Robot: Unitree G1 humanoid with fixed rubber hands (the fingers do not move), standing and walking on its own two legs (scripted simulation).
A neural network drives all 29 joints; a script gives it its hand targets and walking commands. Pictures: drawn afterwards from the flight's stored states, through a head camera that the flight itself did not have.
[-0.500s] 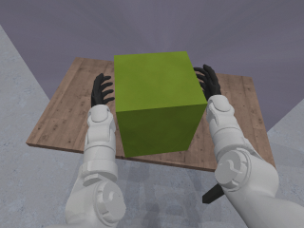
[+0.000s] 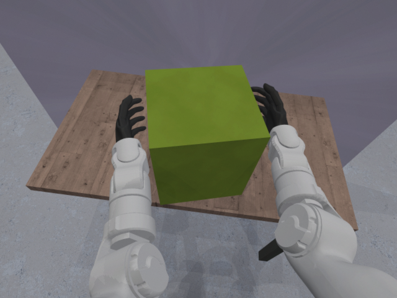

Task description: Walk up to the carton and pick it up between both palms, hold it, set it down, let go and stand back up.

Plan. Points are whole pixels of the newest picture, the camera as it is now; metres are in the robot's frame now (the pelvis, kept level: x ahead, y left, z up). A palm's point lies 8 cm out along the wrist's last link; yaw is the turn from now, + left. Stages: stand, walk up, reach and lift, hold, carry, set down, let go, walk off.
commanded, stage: set down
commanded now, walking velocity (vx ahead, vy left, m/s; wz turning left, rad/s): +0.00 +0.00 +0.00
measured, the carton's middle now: (198, 139) +0.46 +0.05 +0.00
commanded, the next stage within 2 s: none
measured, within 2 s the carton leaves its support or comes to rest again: neither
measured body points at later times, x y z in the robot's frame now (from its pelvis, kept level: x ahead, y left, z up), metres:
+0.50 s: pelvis +0.00 +0.01 +0.00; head +0.07 +0.02 +0.44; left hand +0.40 +0.20 +0.07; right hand +0.48 -0.10 +0.08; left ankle +0.00 +0.14 -0.75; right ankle -0.01 -0.06 -0.75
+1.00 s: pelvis +0.00 +0.00 -0.01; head +0.11 -0.01 +0.42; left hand +0.43 +0.21 +0.04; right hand +0.52 -0.10 +0.05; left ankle +0.00 +0.14 -0.74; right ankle -0.01 -0.06 -0.75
